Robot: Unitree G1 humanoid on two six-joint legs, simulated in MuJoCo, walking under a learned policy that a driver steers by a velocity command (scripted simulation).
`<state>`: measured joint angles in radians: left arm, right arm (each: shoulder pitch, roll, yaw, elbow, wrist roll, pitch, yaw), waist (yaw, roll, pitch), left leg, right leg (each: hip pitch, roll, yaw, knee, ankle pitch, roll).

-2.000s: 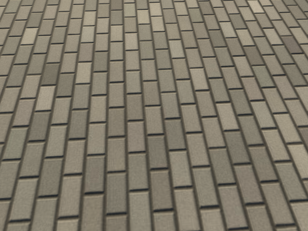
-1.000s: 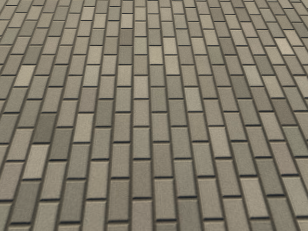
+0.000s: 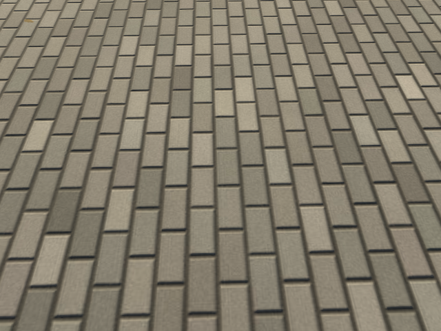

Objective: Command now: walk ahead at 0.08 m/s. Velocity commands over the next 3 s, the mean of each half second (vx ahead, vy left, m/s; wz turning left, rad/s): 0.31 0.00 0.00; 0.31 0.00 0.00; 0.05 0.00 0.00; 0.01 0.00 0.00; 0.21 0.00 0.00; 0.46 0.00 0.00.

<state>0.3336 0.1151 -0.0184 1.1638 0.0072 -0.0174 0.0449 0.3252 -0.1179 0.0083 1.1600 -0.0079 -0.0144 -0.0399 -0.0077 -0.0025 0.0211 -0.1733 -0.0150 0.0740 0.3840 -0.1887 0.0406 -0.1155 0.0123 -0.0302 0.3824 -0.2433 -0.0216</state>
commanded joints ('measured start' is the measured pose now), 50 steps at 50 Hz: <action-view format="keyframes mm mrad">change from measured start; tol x32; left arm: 1 99 69 12 1 3 0 1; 17 434 205 90 -8 14 -59 -24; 50 -1 74 51 -145 12 9 -23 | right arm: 1 85 -75 -14 -1 -1 1 -1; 29 -356 -74 -47 -287 -11 -36 77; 36 189 -326 -128 -153 -63 -66 34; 50 28 -146 -30 -116 -13 -77 27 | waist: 1 1 5 58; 50 37 109 -53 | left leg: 1 2 91 -119 -72 -107 17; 13 -157 268 -408 -227 -551 175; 20 -649 75 -62 631 -149 48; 34 62 -63 77 124 125 124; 36 532 435 -543 80 302 304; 41 1 283 -244 -119 600 226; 50 -56 205 -55 -103 677 161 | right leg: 1 -88 -79 89 -75 -66 -36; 5 -243 -50 109 -4 -449 -88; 14 29 5 -24 60 -150 -94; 17 312 -391 590 -281 -393 -227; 33 149 -209 27 38 995 -119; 37 -388 61 79 1069 -245 -42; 50 -174 -37 -11 365 31 -10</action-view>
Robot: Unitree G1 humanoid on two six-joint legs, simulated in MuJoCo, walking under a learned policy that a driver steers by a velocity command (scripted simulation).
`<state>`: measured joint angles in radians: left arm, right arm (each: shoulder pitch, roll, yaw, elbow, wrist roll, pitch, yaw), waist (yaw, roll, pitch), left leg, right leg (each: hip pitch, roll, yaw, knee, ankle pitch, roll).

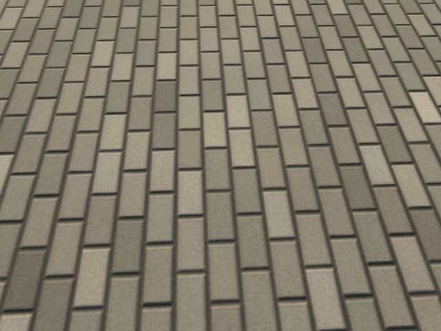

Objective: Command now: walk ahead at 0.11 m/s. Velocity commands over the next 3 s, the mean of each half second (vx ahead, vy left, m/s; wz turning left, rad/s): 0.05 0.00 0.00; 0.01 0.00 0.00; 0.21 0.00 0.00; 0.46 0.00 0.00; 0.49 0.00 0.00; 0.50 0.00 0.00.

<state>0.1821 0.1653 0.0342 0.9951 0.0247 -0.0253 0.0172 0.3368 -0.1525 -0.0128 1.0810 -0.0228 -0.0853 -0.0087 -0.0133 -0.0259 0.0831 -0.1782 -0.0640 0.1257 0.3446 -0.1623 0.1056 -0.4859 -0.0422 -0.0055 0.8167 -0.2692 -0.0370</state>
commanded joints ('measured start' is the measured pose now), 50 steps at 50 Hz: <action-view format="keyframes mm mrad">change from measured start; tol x4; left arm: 1 131 28 -3 24 -8 18 6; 5 108 24 -11 38 -4 12 12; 8 123 104 -3 56 -7 -13 22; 10 99 32 -18 66 -18 -12 11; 50 192 18 -31 174 -20 9 26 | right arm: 1 30 -110 -7 -32 2 0 -5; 6 39 -88 5 -21 6 25 -19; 7 64 -76 7 -23 4 24 -21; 8 176 -23 14 -4 17 28 -19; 12 102 -67 2 12 11 50 -27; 20 79 -38 10 36 14 57 -37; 50 118 -12 26 87 12 63 -43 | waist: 1 34 130 -113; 5 39 90 -54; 7 28 7 -54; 8 -48 -84 -48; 9 -26 -88 -35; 18 1 18 -35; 50 15 35 17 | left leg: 1 -50 259 -118 -64 575 95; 5 -89 265 -176 -37 210 73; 8 -139 132 -129 0 -70 -25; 9 -43 119 -117 -22 -102 -39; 12 31 148 -140 -15 30 -38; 15 45 160 -140 -22 63 -45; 50 30 181 -151 -54 22 -55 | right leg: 1 208 16 -37 -97 63 7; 3 233 13 -36 -163 43 7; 5 306 12 -38 -318 82 0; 6 362 -15 2 -418 163 -2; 7 435 -98 83 -441 315 -8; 8 418 -163 157 -428 420 -58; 10 283 -117 123 -452 317 -50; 25 362 -69 78 -474 367 -32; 50 346 -55 72 -499 242 -25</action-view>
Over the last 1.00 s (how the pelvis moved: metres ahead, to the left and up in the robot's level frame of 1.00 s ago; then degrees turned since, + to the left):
0.35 0.00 0.00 -1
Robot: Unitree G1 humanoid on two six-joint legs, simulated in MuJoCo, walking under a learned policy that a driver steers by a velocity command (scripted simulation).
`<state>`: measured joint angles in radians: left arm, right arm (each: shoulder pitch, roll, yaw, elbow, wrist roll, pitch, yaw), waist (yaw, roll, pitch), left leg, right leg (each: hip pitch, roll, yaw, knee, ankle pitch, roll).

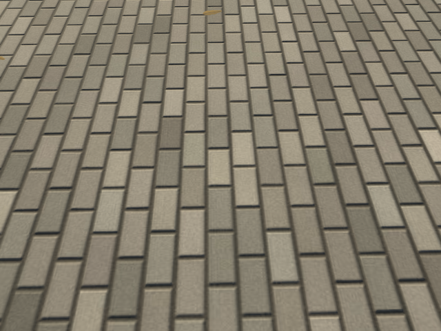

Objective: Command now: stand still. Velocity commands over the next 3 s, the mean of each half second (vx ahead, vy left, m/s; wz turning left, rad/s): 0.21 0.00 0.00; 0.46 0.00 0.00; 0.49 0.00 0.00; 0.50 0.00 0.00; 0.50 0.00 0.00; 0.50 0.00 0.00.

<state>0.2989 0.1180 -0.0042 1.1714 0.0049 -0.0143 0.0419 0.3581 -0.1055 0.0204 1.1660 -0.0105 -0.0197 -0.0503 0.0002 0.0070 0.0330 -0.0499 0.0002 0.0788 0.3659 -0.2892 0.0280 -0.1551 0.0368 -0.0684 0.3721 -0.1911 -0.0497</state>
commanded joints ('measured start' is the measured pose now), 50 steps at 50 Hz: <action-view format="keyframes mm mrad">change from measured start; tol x32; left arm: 1 76 64 7 -1 0 -2 1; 50 339 50 35 -125 -28 -85 -41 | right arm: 1 99 -58 -7 3 0 -3 -2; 43 -396 -109 -67 -312 -8 -33 87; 50 163 -337 -154 -168 -51 -61 56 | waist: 1 2 3 67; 21 28 84 153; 25 174 -350 -47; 44 18 -89 115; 50 -109 232 -310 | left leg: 1 -99 117 -104 -75 147 23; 12 -108 296 -410 -262 -582 195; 20 -75 258 -237 -210 -113 174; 27 -669 61 -99 877 -84 85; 44 -516 24 42 222 241 74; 48 -72 -52 54 117 178 150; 50 380 432 -722 -50 -70 342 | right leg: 1 14 -134 135 -54 160 -12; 16 -524 -107 33 450 -242 -25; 23 166 8 -64 144 -90 -32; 26 241 -418 700 -243 -562 -187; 47 267 -247 30 87 919 -104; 49 -10 -162 -22 595 489 -74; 50 -359 44 -5 978 -307 -39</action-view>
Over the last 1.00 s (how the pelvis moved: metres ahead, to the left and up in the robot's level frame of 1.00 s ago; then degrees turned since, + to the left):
0.08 -0.04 0.00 1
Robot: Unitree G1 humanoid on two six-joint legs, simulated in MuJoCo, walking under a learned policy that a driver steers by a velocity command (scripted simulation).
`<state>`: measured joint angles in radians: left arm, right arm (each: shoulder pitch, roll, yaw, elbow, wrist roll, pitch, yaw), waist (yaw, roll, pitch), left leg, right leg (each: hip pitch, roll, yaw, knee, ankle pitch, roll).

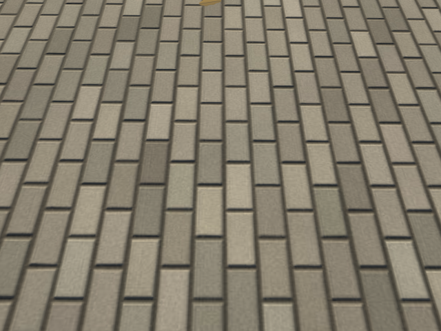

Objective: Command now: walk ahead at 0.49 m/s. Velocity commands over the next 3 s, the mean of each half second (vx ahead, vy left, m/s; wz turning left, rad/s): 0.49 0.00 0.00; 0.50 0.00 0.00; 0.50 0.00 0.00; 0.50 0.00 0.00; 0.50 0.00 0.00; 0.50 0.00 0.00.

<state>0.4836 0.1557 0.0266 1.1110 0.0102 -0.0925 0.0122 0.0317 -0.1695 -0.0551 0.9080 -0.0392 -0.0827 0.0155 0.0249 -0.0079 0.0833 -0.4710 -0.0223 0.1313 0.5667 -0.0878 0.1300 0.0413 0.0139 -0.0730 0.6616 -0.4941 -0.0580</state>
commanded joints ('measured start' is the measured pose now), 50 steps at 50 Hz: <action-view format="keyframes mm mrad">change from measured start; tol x16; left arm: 1 53 103 25 -77 -12 -3 -10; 22 -555 81 17 -297 11 32 -44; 28 39 296 99 -148 62 2 -9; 32 -233 121 52 -167 6 6 -28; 50 65 145 31 -57 13 -14 3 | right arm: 1 383 -238 -72 77 15 12 -2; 4 241 -88 -26 71 21 -9 -1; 28 549 -32 16 106 71 -15 -19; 50 -88 -73 8 -94 17 26 15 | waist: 1 -113 101 -298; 4 -34 6 -68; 22 -81 83 40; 29 80 -118 -382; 32 -16 -12 -70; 50 27 -63 35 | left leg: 1 710 405 -807 -332 -386 208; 6 305 253 -342 -413 -7 88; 21 564 226 -149 -405 372 64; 25 612 242 -117 -181 765 36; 27 386 174 -70 244 521 1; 29 -94 -34 -165 790 -402 -33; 43 -201 135 -86 253 63 -112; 50 -186 82 -51 31 36 -63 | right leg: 1 -645 14 134 747 51 -52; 16 -698 -112 7 95 497 33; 22 -681 -66 -19 -74 445 -18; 26 -276 36 -57 -202 377 -95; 27 -11 -84 67 -203 354 -136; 28 292 -405 555 -266 256 -270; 29 254 -427 751 -384 242 -286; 34 -217 -239 263 -504 402 -140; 50 78 -236 103 -489 796 -139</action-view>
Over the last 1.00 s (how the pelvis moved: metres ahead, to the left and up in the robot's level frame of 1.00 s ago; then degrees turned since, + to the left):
0.36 -0.04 -0.03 0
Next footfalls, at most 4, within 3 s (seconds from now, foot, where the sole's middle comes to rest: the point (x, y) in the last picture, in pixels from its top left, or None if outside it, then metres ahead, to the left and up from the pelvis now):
0.54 right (268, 316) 0.48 -0.10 -0.75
1.10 left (212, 221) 0.78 0.07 -0.75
1.66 right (261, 150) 1.09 -0.10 -0.75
2.24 left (215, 94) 1.40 0.08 -0.75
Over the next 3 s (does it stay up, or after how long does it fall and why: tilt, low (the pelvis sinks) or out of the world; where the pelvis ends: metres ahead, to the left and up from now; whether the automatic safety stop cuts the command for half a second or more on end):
stays up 1.64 -0.04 0.03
